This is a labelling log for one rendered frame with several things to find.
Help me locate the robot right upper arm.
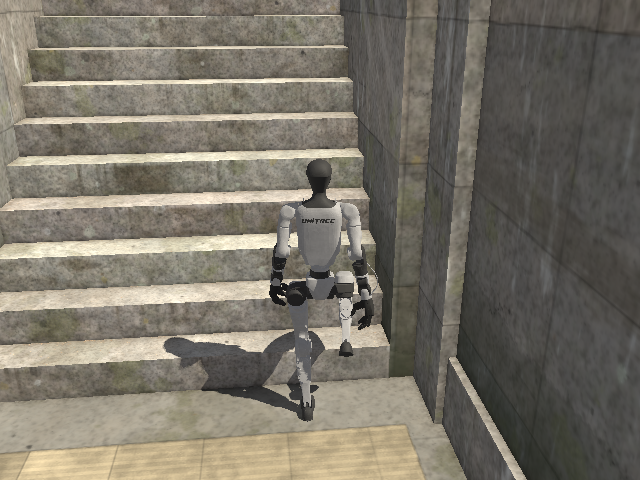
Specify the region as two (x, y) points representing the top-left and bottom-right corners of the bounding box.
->
(340, 202), (363, 261)

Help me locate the robot left upper arm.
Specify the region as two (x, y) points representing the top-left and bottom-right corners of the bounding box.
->
(275, 202), (299, 258)

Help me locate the humanoid robot torso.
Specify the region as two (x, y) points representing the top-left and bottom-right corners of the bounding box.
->
(296, 198), (343, 300)

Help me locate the robot right forearm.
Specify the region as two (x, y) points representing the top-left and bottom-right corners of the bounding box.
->
(352, 245), (372, 300)

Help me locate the right robot hand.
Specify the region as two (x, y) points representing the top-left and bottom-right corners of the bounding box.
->
(350, 298), (374, 330)

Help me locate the robot left forearm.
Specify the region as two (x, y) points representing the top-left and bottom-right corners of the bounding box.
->
(270, 243), (287, 286)

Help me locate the left robot shin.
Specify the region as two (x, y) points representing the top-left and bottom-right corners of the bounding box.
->
(295, 339), (311, 407)

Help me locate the left robot hand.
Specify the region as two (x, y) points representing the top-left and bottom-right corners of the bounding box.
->
(269, 283), (288, 306)

